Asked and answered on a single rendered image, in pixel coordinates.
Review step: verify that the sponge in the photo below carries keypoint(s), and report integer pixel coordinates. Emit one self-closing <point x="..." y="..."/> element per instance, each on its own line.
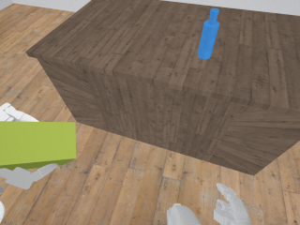
<point x="31" y="145"/>

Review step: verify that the robot right thigh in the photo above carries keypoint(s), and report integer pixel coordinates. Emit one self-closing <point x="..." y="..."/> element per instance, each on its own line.
<point x="181" y="215"/>

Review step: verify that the robot left hand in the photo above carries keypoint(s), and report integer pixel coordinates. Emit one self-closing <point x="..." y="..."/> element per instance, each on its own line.
<point x="21" y="177"/>

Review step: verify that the robot right hand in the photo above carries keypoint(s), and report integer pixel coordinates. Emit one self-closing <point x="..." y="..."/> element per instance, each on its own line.
<point x="235" y="211"/>

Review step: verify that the table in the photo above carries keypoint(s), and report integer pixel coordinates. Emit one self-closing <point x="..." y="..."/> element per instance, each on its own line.
<point x="131" y="67"/>

